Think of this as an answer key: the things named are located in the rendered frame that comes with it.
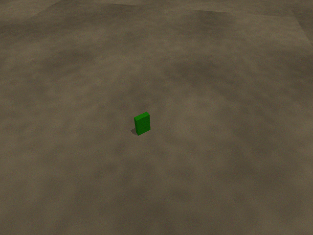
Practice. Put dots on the carton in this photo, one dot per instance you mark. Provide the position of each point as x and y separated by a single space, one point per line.
142 123

